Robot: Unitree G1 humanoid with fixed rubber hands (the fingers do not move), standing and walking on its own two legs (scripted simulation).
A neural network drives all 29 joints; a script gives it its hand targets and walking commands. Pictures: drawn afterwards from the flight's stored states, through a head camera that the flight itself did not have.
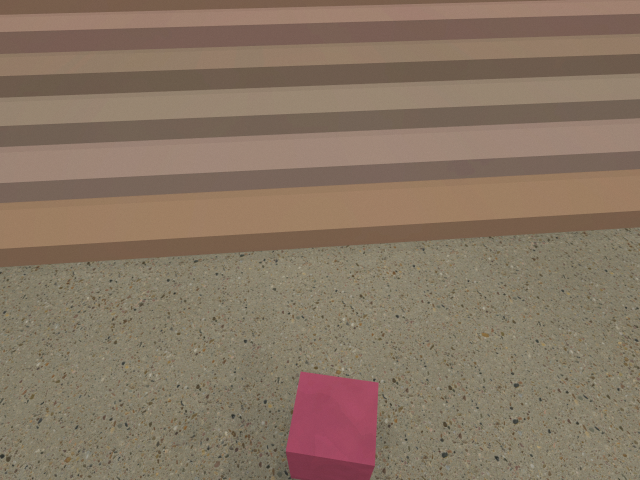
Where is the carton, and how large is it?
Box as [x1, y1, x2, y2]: [286, 372, 377, 479]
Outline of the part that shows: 301,372 286,447 286,454 291,477 300,479 369,479 374,466 377,382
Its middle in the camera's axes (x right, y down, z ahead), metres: +0.04 +0.52 +1.07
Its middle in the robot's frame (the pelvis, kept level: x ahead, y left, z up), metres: +0.42 -0.02 -0.66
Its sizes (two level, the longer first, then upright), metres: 0.210 0.200 0.250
